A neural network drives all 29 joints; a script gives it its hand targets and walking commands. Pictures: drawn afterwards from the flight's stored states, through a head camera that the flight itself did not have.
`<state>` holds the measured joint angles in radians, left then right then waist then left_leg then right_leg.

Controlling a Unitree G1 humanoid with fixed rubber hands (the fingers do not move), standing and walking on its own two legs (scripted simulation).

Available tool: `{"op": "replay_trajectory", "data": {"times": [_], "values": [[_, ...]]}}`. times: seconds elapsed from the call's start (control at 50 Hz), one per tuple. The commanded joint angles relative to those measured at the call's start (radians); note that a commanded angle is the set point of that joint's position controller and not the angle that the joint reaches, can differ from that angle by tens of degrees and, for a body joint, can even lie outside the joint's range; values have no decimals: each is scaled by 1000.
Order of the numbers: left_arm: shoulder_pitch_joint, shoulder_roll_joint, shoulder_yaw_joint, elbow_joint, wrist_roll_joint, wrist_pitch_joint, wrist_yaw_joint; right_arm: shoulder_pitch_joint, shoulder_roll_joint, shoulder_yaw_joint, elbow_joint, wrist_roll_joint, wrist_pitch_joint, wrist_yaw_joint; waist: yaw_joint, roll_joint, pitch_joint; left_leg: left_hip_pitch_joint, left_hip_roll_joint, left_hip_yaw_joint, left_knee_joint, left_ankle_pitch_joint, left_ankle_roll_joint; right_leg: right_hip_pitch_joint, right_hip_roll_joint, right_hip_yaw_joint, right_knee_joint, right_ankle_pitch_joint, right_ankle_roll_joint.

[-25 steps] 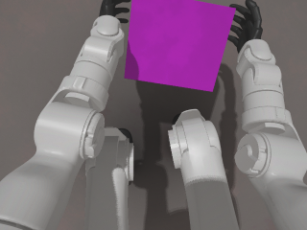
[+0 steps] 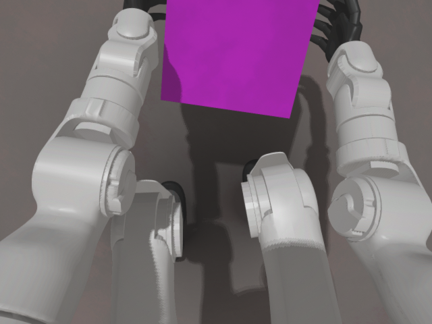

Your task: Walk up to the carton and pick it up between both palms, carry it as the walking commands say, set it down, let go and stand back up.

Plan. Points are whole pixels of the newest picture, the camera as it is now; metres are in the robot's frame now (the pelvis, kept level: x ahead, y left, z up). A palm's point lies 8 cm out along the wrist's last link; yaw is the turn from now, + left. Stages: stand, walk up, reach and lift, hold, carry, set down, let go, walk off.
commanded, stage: set down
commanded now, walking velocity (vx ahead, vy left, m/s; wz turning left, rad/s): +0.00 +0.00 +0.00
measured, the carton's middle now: (231, 51) +0.49 -0.10 -0.27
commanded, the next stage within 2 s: none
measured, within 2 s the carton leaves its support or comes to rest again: rests again in 0.90 s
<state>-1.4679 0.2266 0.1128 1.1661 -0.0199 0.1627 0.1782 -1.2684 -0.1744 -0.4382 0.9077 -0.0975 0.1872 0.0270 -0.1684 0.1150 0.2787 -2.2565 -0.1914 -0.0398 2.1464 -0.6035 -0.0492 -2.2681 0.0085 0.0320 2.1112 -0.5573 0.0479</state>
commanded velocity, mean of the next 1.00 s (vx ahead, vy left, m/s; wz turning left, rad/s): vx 0.00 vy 0.00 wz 0.00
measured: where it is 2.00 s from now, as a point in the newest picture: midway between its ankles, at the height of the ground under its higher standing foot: (217, 222)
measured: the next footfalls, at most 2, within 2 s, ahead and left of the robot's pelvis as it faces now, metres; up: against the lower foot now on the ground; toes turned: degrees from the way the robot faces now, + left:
none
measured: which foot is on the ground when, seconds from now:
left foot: down 0.00-1.00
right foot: down 0.00-1.00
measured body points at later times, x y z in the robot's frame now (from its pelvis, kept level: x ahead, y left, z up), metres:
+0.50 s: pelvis +0.00 +0.00 +0.00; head +0.36 -0.05 +0.24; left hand +0.56 +0.03 -0.20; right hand +0.48 -0.26 -0.20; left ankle +0.10 +0.11 -0.35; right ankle +0.11 -0.13 -0.35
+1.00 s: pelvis -0.01 +0.00 -0.01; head +0.36 -0.05 +0.23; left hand +0.55 +0.03 -0.21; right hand +0.47 -0.26 -0.22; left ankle +0.10 +0.11 -0.35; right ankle +0.11 -0.13 -0.35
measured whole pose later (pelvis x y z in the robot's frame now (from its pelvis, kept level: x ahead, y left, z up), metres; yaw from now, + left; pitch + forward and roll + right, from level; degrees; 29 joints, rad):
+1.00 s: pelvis -0.01 +0.00 -0.01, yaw -1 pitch +37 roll -1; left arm -1.49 0.26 0.04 1.17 -0.06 0.08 0.14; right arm -1.35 -0.24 -0.40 1.10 -0.04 0.04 -0.01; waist -0.15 0.07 0.39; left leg -2.23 -0.15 -0.03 2.18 -0.60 -0.04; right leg -2.24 0.00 0.01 2.14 -0.54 0.03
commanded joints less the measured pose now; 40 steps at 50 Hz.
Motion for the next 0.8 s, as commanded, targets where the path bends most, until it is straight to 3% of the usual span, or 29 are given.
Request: {"op": "replay_trajectory", "data": {"times": [0.0, 0.02, 0.04, 0.06, 0.08, 0.1, 0.12, 0.14, 0.16, 0.18, 0.2, 0.22, 0.26, 0.3, 0.32, 0.36, 0.38, 0.4, 0.42, 0.46, 0.5, 0.52, 0.54, 0.6, 0.68, 0.7, 0.74, 0.76, 0.78], "values": [[-502, -866, -184, -158, -48, -50, -232, -594, 570, 268, -91, 52, -51, 197, -153, 87, -994, 354, -12, 53, -138, 280, 25, 497, 51, -109, -113, 428, -37], [-481, -852, -182, -145, -33, -47, -231, -544, 554, 247, -37, 43, -45, 202, -139, 100, -962, 359, -5, 59, -133, 307, 19, 455, 48, -106, -112, 439, -40], [-505, -850, -169, -156, -38, -52, -236, -532, 563, 261, -27, 32, -38, 202, -158, 62, -987, 393, -4, 57, -124, 297, 24, 452, 58, -110, -120, 411, -38], [-476, -836, -166, -140, -24, -50, -232, -550, 538, 247, -66, 33, -43, 201, -147, 102, -961, 386, -13, 61, -124, 289, 24, 405, 57, -105, -123, 387, -41], [-468, -843, -154, -133, -23, -51, -238, -523, 578, 240, -24, 18, -38, 200, -146, 51, -934, 337, -11, 56, -129, 276, 19, 453, 60, -96, -129, 393, -42], [-493, -831, -156, -118, -26, -44, -242, -533, 558, 206, -22, 5, -40, 199, -160, 107, -932, 314, -7, 59, -143, 236, 19, 470, 52, -92, -123, 386, -50], [-468, -829, -144, -130, -8, -49, -241, -548, 553, 246, -28, 23, -42, 202, -126, 59, -936, 297, -9, 58, -139, 248, 21, 488, 53, -96, -118, 388, -44], [-515, -793, -164, -153, -24, -43, -244, -532, 538, 224, -38, 33, -40, 202, -156, 105, -932, 335, 6, 58, -141, 237, 15, 467, 48, -93, -122, 388, -42], [-455, -803, -131, -111, -2, -46, -237, -566, 566, 246, -56, 39, -42, 206, -84, 78, -899, 298, -11, 67, -139, 251, 28, 457, 57, -81, -131, 387, -43], [-535, -813, -153, -157, -31, -51, -241, -562, 545, 246, -58, 32, -50, 203, -141, 55, -954, 336, 0, 58, -117, 245, 26, 461, 58, -107, -106, 379, -39], [-478, -807, -138, -95, -14, -44, -238, -575, 522, 234, -48, 31, -47, 194, -124, 119, -919, 340, -7, 70, -131, 226, 24, 455, 48, -84, -127, 367, -40], [-502, -793, -132, -113, -22, -48, -244, -593, 502, 250, -60, 34, -51, 187, -145, 61, -892, 298, -7, 74, -125, 211, 27, 478, 55, -96, -139, 364, -37], [-473, -780, -124, -118, -4, -48, -247, -546, 545, 239, -6, 32, -42, 188, -112, 61, -867, 279, -4, 66, -127, 194, 31, 466, 58, -80, -139, 337, -44], [-497, -777, -130, -112, -10, -53, -247, -530, 561, 217, 29, 12, -42, 190, -119, 61, -896, 308, -2, 60, -126, 220, 32, 459, 51, -84, -121, 364, -42], [-493, -791, -128, -112, -7, -47, -253, -481, 537, 204, 34, -4, -42, 193, -164, 56, -864, 277, -1, 75, -105, 214, 18, 458, 64, -82, -139, 359, -48], [-452, -756, -100, -61, 11, -42, -254, -532, 537, 202, 13, 0, -40, 191, -113, 89, -852, 285, -4, 87, -128, 187, 24, 476, 55, -72, -131, 342, -48], [-465, -764, -131, -75, 5, -48, -251, -503, 540, 196, 7, 6, -44, 187, -153, 81, -858, 290, 7, 67, -138, 215, 22, 490, 59, -83, -130, 389, -39], [-470, -780, -131, -100, 2, -55, -254, -518, 533, 210, 10, 0, -51, 184, -124, 63, -890, 297, 0, 62, -131, 231, 19, 513, 58, -89, -113, 388, -38], [-437, -789, -101, -78, 25, -49, -251, -499, 538, 186, 30, -3, -49, 186, -113, 113, -885, 309, -8, 80, -130, 213, 22, 480, 55, -83, -123, 376, -40], [-435, -744, -96, -99, 23, -59, -251, -522, 552, 209, 0, 20, -56, 187, -92, 74, -875, 294, 0, 73, -114, 238, 26, 476, 57, -68, -122, 386, -37], [-459, -754, -122, -84, 3, -57, -248, -515, 500, 192, -16, 14, -66, 178, -143, 110, -888, 326, 0, 69, -99, 268, 22, 476, 58, -80, -112, 416, -41], [-448, -759, -138, -102, 0, -63, -243, -492, 500, 202, 15, 12, -68, 174, -156, 74, -927, 300, 2, 71, -117, 258, 17, 516, 57, -97, -106, 434, -35], [-509, -724, -140, -133, -10, -66, -243, -491, 497, 218, 0, 23, -66, 179, -130, 65, -911, 351, 6, 60, -99, 301, 17, 478, 59, -93, -108, 430, -33], [-451, -697, -132, -117, 14, -54, -236, -477, 437, 170, 7, 5, -72, 168, -144, 81, -886, 343, 14, 38, -115, 271, 21, 426, 51, -102, -92, 405, -35], [-394, -608, -128, -119, 8, -76, -210, -453, 372, 147, 8, 9, -97, 139, -106, 92, -934, 398, 5, 54, -111, 308, 15, 459, 59, -96, -90, 410, -28], [-424, -565, -131, -118, -2, -79, -196, -455, 324, 149, -2, 33, -105, 130, -133, 117, -952, 449, 18, 62, -102, 328, 3, 466, 53, -84, -106, 437, -22], [-428, -489, -121, -140, 0, -81, -188, -400, 285, 117, 66, 4, -99, 110, -144, 64, -891, 365, 24, 55, -98, 304, 6, 483, 43, -85, -98, 446, -20], [-406, -491, -112, -95, -9, -88, -184, -438, 258, 153, 30, 25, -120, 97, -119, 71, -888, 372, 8, 78, -104, 259, 6, 511, 53, -77, -120, 399, -21], [-387, -463, -121, -65, -5, -85, -177, -422, 232, 105, 42, 13, -125, 84, -143, 79, -909, 393, 27, 53, -122, 285, 14, 498, 52, -90, -105, 416, -21]]}}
